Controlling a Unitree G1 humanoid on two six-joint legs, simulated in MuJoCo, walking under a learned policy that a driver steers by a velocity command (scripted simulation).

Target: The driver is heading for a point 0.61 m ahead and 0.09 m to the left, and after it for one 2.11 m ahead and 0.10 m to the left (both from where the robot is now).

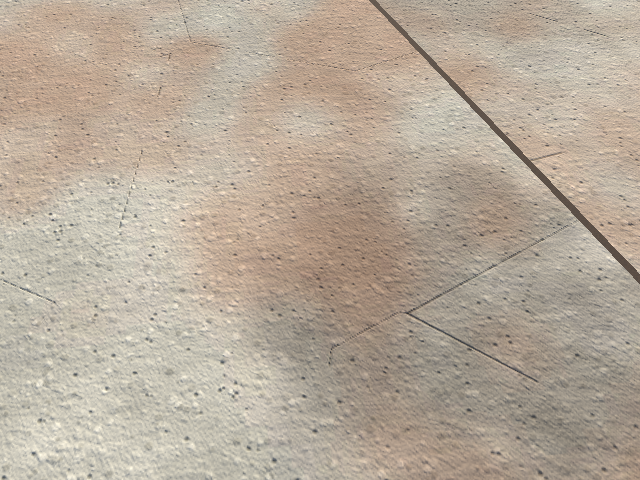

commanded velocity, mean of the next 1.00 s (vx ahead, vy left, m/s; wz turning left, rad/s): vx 0.62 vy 0.00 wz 0.22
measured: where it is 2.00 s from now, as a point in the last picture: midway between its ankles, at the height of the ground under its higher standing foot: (247, 336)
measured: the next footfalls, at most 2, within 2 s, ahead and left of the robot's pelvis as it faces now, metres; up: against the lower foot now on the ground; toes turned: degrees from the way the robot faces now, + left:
left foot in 0.30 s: +0.45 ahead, +0.08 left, +0.00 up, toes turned +23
right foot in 0.70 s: +0.87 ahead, +0.14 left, +0.00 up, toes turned +27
